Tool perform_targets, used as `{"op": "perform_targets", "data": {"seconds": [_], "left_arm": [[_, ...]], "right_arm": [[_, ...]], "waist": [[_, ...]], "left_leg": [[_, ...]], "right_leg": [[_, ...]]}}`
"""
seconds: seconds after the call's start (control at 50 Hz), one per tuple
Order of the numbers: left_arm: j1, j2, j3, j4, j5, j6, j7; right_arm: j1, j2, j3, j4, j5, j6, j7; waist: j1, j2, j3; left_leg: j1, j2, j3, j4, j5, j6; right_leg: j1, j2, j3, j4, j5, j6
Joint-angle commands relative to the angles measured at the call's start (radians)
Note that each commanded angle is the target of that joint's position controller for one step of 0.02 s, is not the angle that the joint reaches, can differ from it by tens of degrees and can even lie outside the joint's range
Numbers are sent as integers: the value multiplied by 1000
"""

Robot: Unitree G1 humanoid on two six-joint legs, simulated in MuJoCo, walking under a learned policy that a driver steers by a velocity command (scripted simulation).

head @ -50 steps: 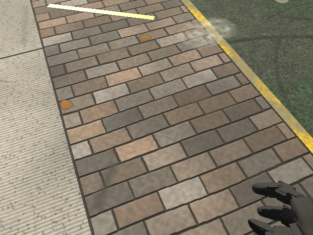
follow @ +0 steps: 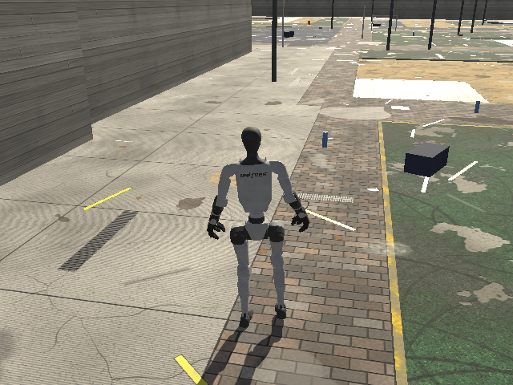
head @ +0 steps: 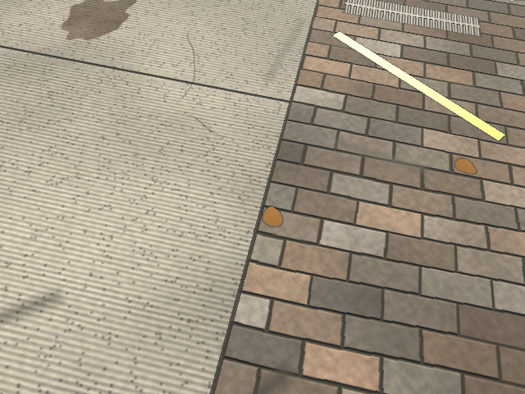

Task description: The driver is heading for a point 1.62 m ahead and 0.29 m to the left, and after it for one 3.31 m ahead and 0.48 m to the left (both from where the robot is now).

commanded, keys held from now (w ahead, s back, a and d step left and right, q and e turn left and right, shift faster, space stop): q+shift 0.44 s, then e+shift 0.08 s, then w+e+shift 0.48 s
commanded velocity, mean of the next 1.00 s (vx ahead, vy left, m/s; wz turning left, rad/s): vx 0.28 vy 0.00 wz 0.30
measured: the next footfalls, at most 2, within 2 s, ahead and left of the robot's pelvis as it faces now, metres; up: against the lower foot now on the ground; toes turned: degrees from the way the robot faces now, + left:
right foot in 0.24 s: +0.10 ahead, -0.11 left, +0.00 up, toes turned +21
left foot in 0.64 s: -0.03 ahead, +0.09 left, +0.00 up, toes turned +27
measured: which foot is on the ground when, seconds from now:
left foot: down 0.00-0.24, up 0.26-0.62, down 0.64-1.00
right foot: up 0.00-0.22, down 0.24-0.64, up 0.66-1.00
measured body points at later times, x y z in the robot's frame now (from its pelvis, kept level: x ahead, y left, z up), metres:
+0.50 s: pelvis +0.01 -0.03 +0.01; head +0.05 -0.04 +0.45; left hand +0.03 +0.28 -0.08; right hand +0.25 -0.24 -0.11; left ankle -0.06 +0.08 -0.66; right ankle +0.06 -0.12 -0.74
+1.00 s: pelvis +0.14 +0.05 -0.02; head +0.16 +0.05 +0.43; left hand +0.23 +0.35 -0.12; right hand +0.21 -0.22 -0.14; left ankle -0.06 +0.07 -0.74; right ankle +0.34 -0.02 -0.67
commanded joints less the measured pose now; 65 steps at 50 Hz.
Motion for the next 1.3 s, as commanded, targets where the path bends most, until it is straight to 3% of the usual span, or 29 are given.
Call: {"op": "perform_targets", "data": {"seconds": [0.02,0.14,0.22,0.24,0.26,0.28,0.32,0.34,0.4,0.46,0.52,0.58,0.62,0.64,0.66,0.68,0.72,0.78,0.98,1.02,1.06,1.1,1.12,1.14,1.16,1.18,1.22,1.26,1.3], "left_arm": [[-51,64,10,-79,-6,-11,2],[-74,78,3,-84,-21,-25,9],[13,90,7,-62,-29,-37,34],[26,144,20,-61,-21,-42,47],[-19,246,37,-88,-10,-36,49],[-73,220,34,-99,2,-29,41],[-121,96,1,-107,-5,-25,31],[-148,86,-4,-112,-8,-26,31],[-104,86,-2,-110,-3,-28,37],[6,109,13,-74,-3,-34,30],[16,128,22,-43,-4,-44,8],[37,138,26,-13,3,-35,-27],[2,121,27,-2,-19,-18,-35],[-29,65,15,-23,-23,-27,-39],[-59,-57,-15,-74,-31,-42,-47],[-166,50,7,-111,-28,-45,-38],[-80,107,39,-52,-38,-55,-60],[19,93,46,24,-9,-39,-80],[-231,21,5,-61,-1,-34,-121],[-258,1,-11,-85,-6,-35,-121],[-214,12,-15,-85,-16,-32,-107],[48,76,11,-23,-23,-35,-91],[245,138,42,35,-21,-47,-76],[334,201,74,79,-15,-49,-52],[217,305,95,56,-1,-31,-42],[241,298,101,33,-18,-29,-44],[227,218,83,74,-16,-47,-25],[127,163,57,59,-13,-73,-10],[112,125,38,55,-24,-102,-15]], "right_arm": [[27,-176,-56,-57,-3,-14,-2],[23,-194,-67,-48,-11,-14,10],[-50,-174,-62,-49,3,-20,14],[-23,-126,-50,-48,13,-27,10],[25,-60,-35,-64,26,-31,4],[27,-162,-57,-42,-25,-32,-3],[32,-172,-66,-15,-29,-22,15],[62,-156,-63,0,-24,-13,27],[47,-130,-47,5,0,-1,47],[-40,-93,-28,-25,-2,3,52],[-32,-45,-3,-22,5,0,39],[-5,-42,15,6,-9,-12,34],[112,-38,20,69,-19,-40,22],[255,-95,8,115,-30,-58,11],[342,-197,-7,105,-41,-75,0],[273,-250,-29,91,-52,-84,-22],[89,-118,11,74,-28,-112,-31],[63,-65,26,68,-17,-145,-37],[220,-54,24,192,-28,-185,-30],[225,-67,25,215,-28,-183,-35],[233,-110,19,225,-30,-174,-48],[183,-182,-3,211,-46,-141,-61],[149,-205,-10,189,-41,-134,-52],[137,-152,1,185,-40,-142,-33],[122,-3,40,81,-22,-170,-7],[-20,-80,35,19,-26,-199,-6],[-21,-77,47,13,-24,-222,-8],[31,-63,56,31,-60,-185,-7],[43,-46,63,31,-71,-143,2]], "waist": [[-34,139,-107],[-35,158,-114],[37,163,-103],[29,63,-120],[-2,-186,-141],[-5,-120,-88],[-34,-57,-52],[-48,-76,-54],[-12,-100,-54],[50,-111,-63],[39,-140,-108],[40,-200,-106],[-65,-91,-8],[-135,76,-28],[-172,332,-80],[-188,257,66],[-49,182,114],[-12,163,38],[-60,84,164],[-46,84,153],[0,124,61],[149,181,-99],[236,162,-198],[250,41,-223],[107,-238,-227],[180,-52,-287],[80,106,-81],[-17,120,-6],[-48,104,26]], "left_leg": [[184,229,-339,-144,155,155],[138,195,-478,-123,196,140],[-7,110,-511,-98,93,39],[-107,37,-432,-15,-127,-24],[-272,-120,-172,238,-360,-84],[-293,-82,-56,443,-346,-98],[-230,-2,-18,625,-234,-98],[-234,5,0,691,-190,-102],[-283,42,67,688,-159,-131],[-292,72,94,561,-202,-148],[-130,41,90,369,-291,-118],[73,19,172,119,-299,-58],[343,11,217,-162,-116,-10],[585,150,37,-232,-229,14],[668,482,-363,-359,-616,50],[414,541,-458,-428,-687,124],[361,418,-244,-424,-478,53],[355,342,-9,-427,-238,20],[403,328,298,-472,108,-5],[431,320,377,-409,497,-29],[477,337,412,-249,1153,-46],[460,387,397,114,1431,-28],[321,386,369,391,1304,-2],[64,279,364,739,639,-18],[-440,51,265,1126,-248,-86],[-561,72,40,1164,-154,-67],[-521,175,28,970,-80,-61],[-400,221,30,853,-116,-91],[-361,249,68,738,-128,-115]], "right_leg": [[-83,23,39,-84,-5,-7],[78,94,73,-277,-31,-44],[374,105,75,-607,70,-67],[504,-33,179,-740,54,-96],[592,-317,466,-829,-37,-197],[442,-383,495,-834,46,-270],[346,-275,267,-772,240,-264],[355,-222,176,-755,287,-242],[438,-196,43,-726,410,-238],[529,-237,34,-700,517,-260],[495,-239,15,-640,641,-269],[352,-202,81,-759,-82,-255],[103,-136,78,-688,-246,-222],[-125,-61,34,-510,-281,-166],[-313,61,-44,-143,-320,-124],[-396,41,85,-55,-143,-135],[-345,0,121,4,63,-123],[-286,-20,35,133,165,-82],[-397,-62,-122,-48,301,-143],[-296,-31,-201,-158,255,-192],[-105,57,-282,-217,200,-243],[176,125,-263,-212,36,-292],[448,154,-196,-276,-20,-325],[697,81,-22,-389,-89,-359],[911,-184,599,-590,-315,-512],[930,-224,797,-727,-312,-530],[659,-206,648,-799,-138,-447],[422,-100,459,-809,-21,-412],[284,-47,350,-847,23,-403]]}}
